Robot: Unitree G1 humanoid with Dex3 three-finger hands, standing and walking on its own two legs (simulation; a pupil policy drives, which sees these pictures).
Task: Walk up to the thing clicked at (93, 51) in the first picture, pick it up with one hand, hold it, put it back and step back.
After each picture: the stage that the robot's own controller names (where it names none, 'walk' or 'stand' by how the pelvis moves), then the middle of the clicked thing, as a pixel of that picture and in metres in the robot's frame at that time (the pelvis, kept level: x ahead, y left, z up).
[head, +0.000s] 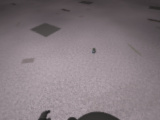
stand; (93, 50) +1.50 -0.12 -0.72
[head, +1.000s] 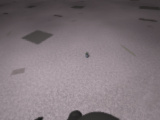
walk; (87, 55) +1.39 +0.14 -0.70
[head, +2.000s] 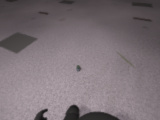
walk; (78, 68) +0.91 +0.21 -0.71
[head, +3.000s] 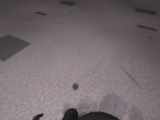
walk; (74, 87) +0.55 +0.17 -0.69
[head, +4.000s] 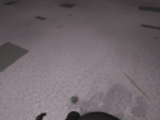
stand; (73, 100) +0.37 +0.19 -0.70
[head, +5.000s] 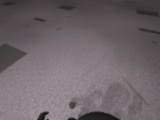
stand; (71, 105) +0.32 +0.19 -0.72
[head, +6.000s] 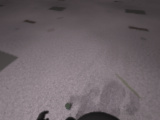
stand; (68, 106) +0.30 +0.24 -0.72
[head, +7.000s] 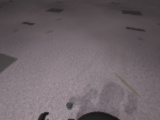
stand; (69, 106) +0.32 +0.23 -0.73
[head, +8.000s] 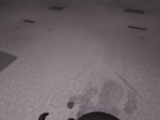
stand; (69, 105) +0.32 +0.21 -0.73
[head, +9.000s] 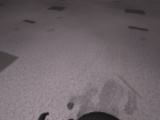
stand; (69, 106) +0.31 +0.21 -0.73
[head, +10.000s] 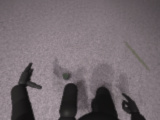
go down; (66, 76) +0.38 +0.21 -0.47
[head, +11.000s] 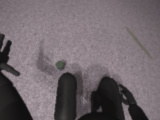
go down; (60, 66) +0.41 +0.25 -0.31
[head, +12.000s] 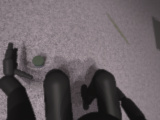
close in; (39, 62) +0.38 +0.28 -0.23
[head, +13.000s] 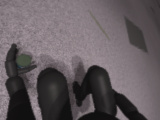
close; (23, 62) +0.38 +0.29 -0.21
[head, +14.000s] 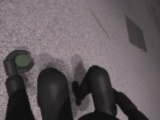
lift; (23, 62) +0.37 +0.29 -0.22
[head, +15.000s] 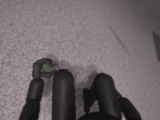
lift; (47, 68) +0.32 +0.27 -0.13
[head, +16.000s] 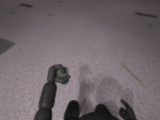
lift; (63, 76) +0.32 +0.17 +0.03
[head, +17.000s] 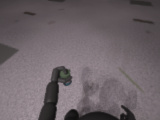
hold; (66, 77) +0.33 +0.17 +0.00
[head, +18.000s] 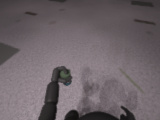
hold; (66, 77) +0.33 +0.17 +0.00
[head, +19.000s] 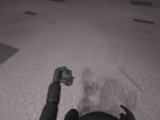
crouch; (67, 78) +0.33 +0.16 -0.01
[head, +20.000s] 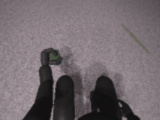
crouch; (55, 58) +0.44 +0.22 -0.10
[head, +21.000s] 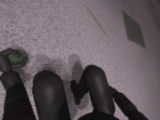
lower; (18, 59) +0.40 +0.29 -0.22
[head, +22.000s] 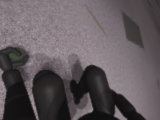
lower; (18, 58) +0.40 +0.30 -0.22
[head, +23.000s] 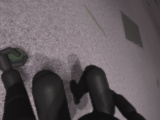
lower; (17, 58) +0.40 +0.30 -0.22
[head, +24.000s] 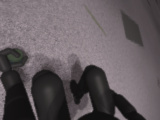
lower; (16, 59) +0.40 +0.30 -0.22
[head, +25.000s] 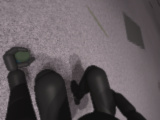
open; (22, 58) +0.40 +0.28 -0.23
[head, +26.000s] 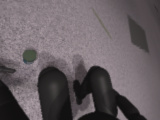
stand; (29, 57) +0.39 +0.28 -0.23
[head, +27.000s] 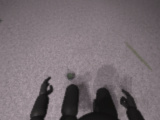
walk; (70, 76) +0.40 +0.20 -0.49
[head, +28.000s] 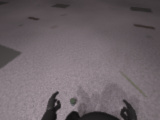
stand; (72, 101) +0.36 +0.17 -0.66
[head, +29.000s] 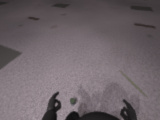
stand; (72, 101) +0.35 +0.18 -0.67
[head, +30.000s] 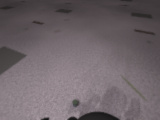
stand; (75, 103) +0.37 +0.16 -0.72
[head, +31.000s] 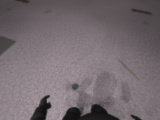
walk; (74, 87) +0.43 +0.13 -0.71
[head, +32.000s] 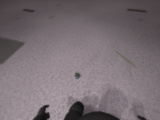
walk; (77, 75) +0.66 +0.20 -0.70
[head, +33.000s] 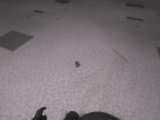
stand; (76, 64) +1.00 +0.21 -0.70
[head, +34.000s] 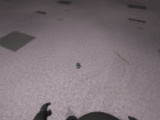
stand; (78, 65) +0.99 +0.19 -0.72
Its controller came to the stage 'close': yes
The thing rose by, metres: 0.72
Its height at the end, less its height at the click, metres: +0.00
